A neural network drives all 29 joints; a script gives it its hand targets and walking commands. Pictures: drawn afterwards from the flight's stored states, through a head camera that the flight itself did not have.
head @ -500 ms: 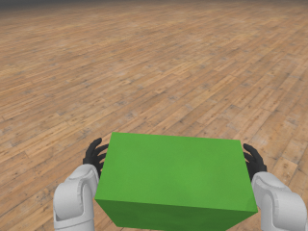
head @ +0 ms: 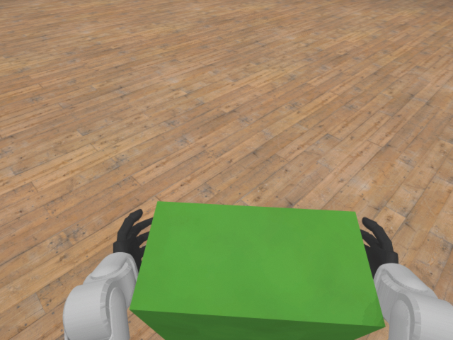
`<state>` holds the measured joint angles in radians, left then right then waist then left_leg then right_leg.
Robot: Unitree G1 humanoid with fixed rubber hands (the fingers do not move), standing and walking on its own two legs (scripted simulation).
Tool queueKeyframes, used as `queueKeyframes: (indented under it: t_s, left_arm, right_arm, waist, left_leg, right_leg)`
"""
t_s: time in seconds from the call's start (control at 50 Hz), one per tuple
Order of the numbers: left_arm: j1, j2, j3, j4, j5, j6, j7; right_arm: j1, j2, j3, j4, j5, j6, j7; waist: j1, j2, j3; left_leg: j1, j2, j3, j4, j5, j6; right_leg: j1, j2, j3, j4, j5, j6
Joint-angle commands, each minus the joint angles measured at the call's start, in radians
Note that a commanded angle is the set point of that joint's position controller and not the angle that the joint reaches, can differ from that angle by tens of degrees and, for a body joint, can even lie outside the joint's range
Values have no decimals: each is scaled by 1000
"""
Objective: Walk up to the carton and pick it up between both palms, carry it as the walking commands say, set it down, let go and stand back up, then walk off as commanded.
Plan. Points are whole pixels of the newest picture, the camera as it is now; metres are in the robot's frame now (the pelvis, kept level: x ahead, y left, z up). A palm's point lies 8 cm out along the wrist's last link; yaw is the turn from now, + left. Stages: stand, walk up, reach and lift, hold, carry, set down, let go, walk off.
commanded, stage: carry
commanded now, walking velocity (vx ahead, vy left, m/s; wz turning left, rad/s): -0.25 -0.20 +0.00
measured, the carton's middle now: (248, 286) +0.22 +0.01 +0.02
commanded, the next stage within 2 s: none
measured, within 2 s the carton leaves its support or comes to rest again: neither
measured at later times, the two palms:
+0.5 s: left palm out of the picture +0.04 +0.08 +0.06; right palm out of the picture +0.08 -0.29 +0.08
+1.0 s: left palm out of the picture -0.08 -0.12 +0.08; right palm out of the picture -0.11 -0.49 +0.05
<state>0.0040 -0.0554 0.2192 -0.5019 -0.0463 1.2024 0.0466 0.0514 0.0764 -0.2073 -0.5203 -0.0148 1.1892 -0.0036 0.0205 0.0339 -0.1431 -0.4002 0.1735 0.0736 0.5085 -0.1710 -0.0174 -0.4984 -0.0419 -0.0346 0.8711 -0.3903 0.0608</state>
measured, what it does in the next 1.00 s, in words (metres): walks backwards: right foot, then left foot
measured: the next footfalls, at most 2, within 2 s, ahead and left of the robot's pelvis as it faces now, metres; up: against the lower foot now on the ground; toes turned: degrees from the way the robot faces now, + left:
right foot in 0.12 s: +0.01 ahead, -0.19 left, +0.00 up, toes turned -6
left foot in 0.46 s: -0.15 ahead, -0.05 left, +0.00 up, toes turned +10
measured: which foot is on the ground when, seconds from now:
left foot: down 0.00-0.12, up 0.14-0.44, down 0.46-0.90, up 0.92-1.00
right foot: up 0.00-0.10, down 0.12-0.48, up 0.50-0.88, down 0.90-1.00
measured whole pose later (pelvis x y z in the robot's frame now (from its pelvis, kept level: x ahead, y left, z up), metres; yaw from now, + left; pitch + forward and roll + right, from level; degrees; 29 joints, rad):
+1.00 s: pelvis -0.31 -0.28 -0.01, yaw -2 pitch +2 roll +0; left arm 0.06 -0.14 0.21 -0.51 -0.02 1.13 0.02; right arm 0.08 0.02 -0.21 -0.57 0.01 1.19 0.00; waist -0.03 0.10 -0.05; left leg -0.63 0.14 0.05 1.05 -0.50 -0.06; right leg -0.35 -0.03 -0.07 0.56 -0.24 0.00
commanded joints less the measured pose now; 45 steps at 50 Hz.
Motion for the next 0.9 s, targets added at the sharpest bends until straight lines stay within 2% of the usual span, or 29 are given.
queueKeyframes:
  t_s: [0.0, 0.02, 0.06, 0.08, 0.1, 0.12, 0.14, 0.16, 0.18, 0.2, 0.24, 0.28, 0.36, 0.4, 0.42, 0.44, 0.46, 0.48, 0.5, 0.54, 0.6, 0.64, 0.68, 0.74, 0.78, 0.82, 0.84, 0.86, 0.88]
  left_arm:
    - [-408, -722, -860, -160, -220, 5, -81]
    - [-417, -740, -859, -185, -218, -7, -78]
    - [-363, -732, -826, -172, -195, -12, -85]
    - [-349, -723, -808, -166, -188, -22, -92]
    - [-331, -727, -795, -172, -188, -28, -101]
    - [-298, -738, -791, -154, -182, -27, -106]
    - [-308, -720, -785, -163, -176, -36, -110]
    - [-298, -739, -769, -142, -158, -35, -107]
    - [-338, -730, -784, -223, -170, -52, -114]
    - [-327, -703, -773, -204, -166, -46, -113]
    - [-290, -667, -757, -176, -153, -48, -112]
    - [-267, -668, -776, -162, -159, -38, -110]
    - [-329, -630, -813, -179, -198, -6, -102]
    - [-333, -604, -829, -175, -189, 13, -100]
    - [-389, -606, -850, -177, -196, 23, -97]
    - [-477, -635, -869, -211, -220, 20, -100]
    - [-487, -661, -875, -192, -225, 17, -104]
    - [-557, -707, -903, -283, -258, -5, -110]
    - [-599, -738, -902, -243, -254, -13, -116]
    - [-579, -816, -907, -211, -273, -31, -122]
    - [-420, -779, -881, -151, -248, -42, -120]
    - [-357, -757, -875, -151, -237, -36, -112]
    - [-329, -722, -874, -130, -219, -20, -94]
    - [-346, -661, -862, -174, -197, -17, -77]
    - [-371, -715, -856, -184, -198, -24, -79]
    - [-310, -720, -810, -136, -179, -23, -87]
    - [-292, -717, -789, -126, -165, -32, -94]
    - [-309, -716, -778, -150, -171, -38, -102]
    - [-298, -754, -785, -162, -181, -47, -107]
  right_arm:
    - [-384, 611, 724, -169, 241, -7, 97]
    - [-396, 628, 742, -203, 250, -16, 100]
    - [-421, 647, 790, -218, 270, -18, 102]
    - [-427, 649, 804, -236, 269, -25, 97]
    - [-483, 658, 835, -273, 285, -25, 94]
    - [-492, 661, 855, -274, 296, -20, 98]
    - [-482, 676, 858, -238, 295, -17, 99]
    - [-530, 709, 859, -224, 309, -22, 106]
    - [-547, 742, 889, -244, 331, -29, 117]
    - [-526, 732, 882, -206, 327, -23, 113]
    - [-531, 684, 887, -214, 311, -24, 99]
    - [-481, 639, 862, -232, 295, -24, 87]
    - [-346, 612, 767, -77, 235, 12, 72]
    - [-331, 591, 737, -56, 223, 13, 77]
    - [-333, 576, 699, -29, 197, 13, 77]
    - [-374, 588, 676, -33, 191, 2, 72]
    - [-349, 605, 662, -46, 187, -11, 78]
    - [-374, 663, 689, -78, 209, -24, 89]
    - [-449, 687, 696, -111, 205, -35, 85]
    - [-473, 739, 701, -147, 227, -46, 94]
    - [-430, 668, 735, -210, 232, -63, 87]
    - [-403, 621, 750, -245, 229, -56, 79]
    - [-314, 596, 725, -167, 212, -36, 75]
    - [-251, 561, 708, -121, 214, -21, 95]
    - [-335, 602, 749, -189, 241, -30, 103]
    - [-388, 612, 788, -230, 250, -34, 96]
    - [-452, 614, 820, -286, 265, -43, 94]
    - [-464, 617, 836, -322, 270, -44, 89]
    - [-486, 666, 859, -313, 289, -47, 89]
  waist:
    - [-20, 361, -207]
    - [-15, 353, -256]
    - [-6, 151, -285]
    - [-11, -41, -247]
    - [-9, -321, -215]
    - [6, -357, -212]
    - [10, -309, -208]
    - [7, -270, -172]
    - [3, -298, -123]
    - [-3, -230, -109]
    - [1, -239, -115]
    - [-2, -243, -164]
    - [-2, -239, -123]
    - [-17, -86, -136]
    - [-23, 115, -111]
    - [-18, 425, -69]
    - [-3, 380, 0]
    - [-17, 274, 7]
    - [-16, 132, -6]
    - [-14, -1, -3]
    - [-13, 49, -75]
    - [-13, 158, -91]
    - [-20, 253, -102]
    - [-20, 396, -150]
    - [-14, 364, -198]
    - [4, 213, -207]
    - [8, 25, -205]
    - [-5, -262, -190]
    - [-5, -345, -170]
  left_leg:
    - [246, 155, -135, -123, 279, 55]
    - [228, 146, -123, -100, 289, 41]
    - [116, 81, -40, 37, 240, 11]
    - [-59, 20, 6, 146, -51, -32]
    - [-250, -69, 63, 389, -405, -56]
    - [-265, -95, 25, 603, -531, -35]
    - [-213, -104, -17, 726, -465, -9]
    - [-146, -82, -13, 778, -372, -16]
    - [-190, -113, -11, 784, -361, -21]
    - [-201, -99, -22, 835, -299, -27]
    - [-175, -125, 17, 769, -297, -30]
    - [-95, -133, 47, 548, -316, -29]
    - [26, -140, 53, 267, -323, 4]
    - [178, -110, 23, -99, -192, 11]
    - [255, -8, -122, -204, -198, 28]
    - [259, 295, -498, -313, -114, 102]
    - [163, 425, -463, -292, 71, 128]
    - [44, 397, -364, -249, 47, 192]
    - [50, 298, -223, -214, 10, 171]
    - [36, 188, -118, -205, -19, 98]
    - [172, 137, -104, -153, 97, 86]
    - [158, 157, -137, -162, 118, 110]
    - [226, 163, -134, -133, 349, 105]
    - [235, 168, -119, -129, 436, 59]
    - [269, 172, -122, -111, 437, 42]
    - [174, 139, -61, -22, 328, -7]
    - [59, 69, 2, 99, 100, -39]
    - [-191, -35, 75, 342, -350, -72]
    - [-256, -70, 7, 571, -498, -44]
  right_leg:
    - [94, 67, -88, -338, 43, -25]
    - [186, 61, -87, -424, 99, -26]
    - [342, -12, -45, -570, 214, -50]
    - [433, -123, 71, -578, 397, -77]
    - [473, -262, 172, -496, 761, -152]
    - [379, -326, 149, -453, 816, -228]
    - [278, -292, 119, -453, 675, -253]
    - [213, -220, -11, -471, 469, -217]
    - [186, -196, 20, -492, 408, -202]
    - [182, -156, -24, -471, 391, -192]
    - [178, -177, 45, -515, 281, -199]
    - [223, -169, 46, -484, 364, -205]
    - [161, -222, 183, -517, 312, -265]
    - [127, -177, 190, -472, 242, -217]
    - [-11, -114, 132, -351, 120, -154]
    - [-207, -1, 16, -98, 1, -58]
    - [-266, 1, 41, 174, -106, -41]
    - [-220, -47, 144, 331, -83, -49]
    - [-186, -26, 120, 391, 5, -38]
    - [-180, 25, 101, 445, 68, -38]
    - [-196, 14, 55, 309, 49, -7]
    - [-140, 5, 3, 197, 19, 9]
    - [-110, 15, -21, 36, -22, 16]
    - [22, 43, -49, -147, 9, 5]
    - [101, 57, -60, -304, 69, -12]
    - [284, 12, -43, -570, 176, -31]
    - [350, -55, 26, -630, 269, -52]
    - [442, -212, 168, -569, 572, -104]
    - [377, -281, 146, -473, 782, -162]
